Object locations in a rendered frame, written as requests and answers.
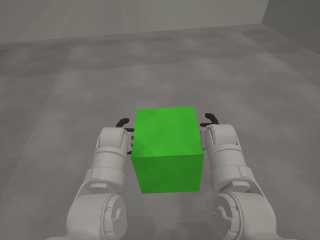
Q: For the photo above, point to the robot right hand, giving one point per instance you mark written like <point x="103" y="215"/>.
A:
<point x="212" y="118"/>

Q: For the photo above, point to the carton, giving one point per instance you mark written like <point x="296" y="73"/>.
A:
<point x="166" y="151"/>

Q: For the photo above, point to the robot left upper arm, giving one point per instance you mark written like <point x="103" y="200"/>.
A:
<point x="96" y="217"/>

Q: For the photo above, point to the robot left hand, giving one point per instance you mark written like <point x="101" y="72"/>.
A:
<point x="120" y="124"/>

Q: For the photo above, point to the robot right forearm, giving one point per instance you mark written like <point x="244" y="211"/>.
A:
<point x="229" y="172"/>

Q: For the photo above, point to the robot left forearm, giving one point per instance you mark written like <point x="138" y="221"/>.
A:
<point x="106" y="173"/>

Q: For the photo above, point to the robot right upper arm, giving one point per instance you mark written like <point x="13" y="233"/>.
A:
<point x="243" y="216"/>

